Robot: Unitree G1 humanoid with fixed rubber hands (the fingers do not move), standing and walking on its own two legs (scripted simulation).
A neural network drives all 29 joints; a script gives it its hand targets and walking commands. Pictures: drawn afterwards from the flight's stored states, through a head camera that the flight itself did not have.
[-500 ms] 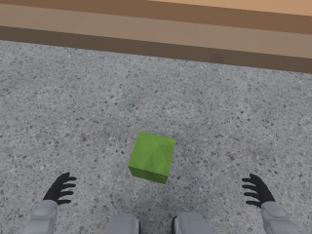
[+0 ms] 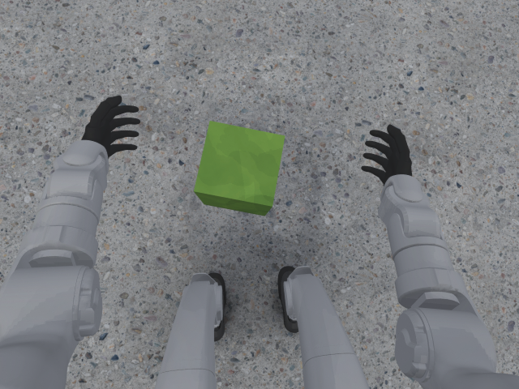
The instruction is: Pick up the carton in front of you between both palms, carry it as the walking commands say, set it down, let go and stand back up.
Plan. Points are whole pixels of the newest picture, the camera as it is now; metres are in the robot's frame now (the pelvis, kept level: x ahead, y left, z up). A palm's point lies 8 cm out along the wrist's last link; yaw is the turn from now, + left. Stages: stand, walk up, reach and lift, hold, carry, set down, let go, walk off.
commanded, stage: reach and lift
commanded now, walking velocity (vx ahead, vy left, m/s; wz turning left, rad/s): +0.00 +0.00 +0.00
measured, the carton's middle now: (240, 173) +0.51 +0.00 -0.55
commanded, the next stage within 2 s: none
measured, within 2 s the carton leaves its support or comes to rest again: neither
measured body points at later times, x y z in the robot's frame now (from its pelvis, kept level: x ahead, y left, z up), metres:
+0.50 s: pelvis +0.01 +0.01 -0.04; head +0.35 +0.03 +0.26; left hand +0.58 +0.18 -0.18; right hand +0.49 -0.19 -0.18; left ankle +0.07 +0.11 -0.64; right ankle +0.08 -0.14 -0.64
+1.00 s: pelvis -0.04 +0.00 -0.25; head +0.33 +0.02 +0.00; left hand +0.56 +0.18 -0.42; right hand +0.48 -0.20 -0.42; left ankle +0.07 +0.11 -0.64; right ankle +0.08 -0.15 -0.64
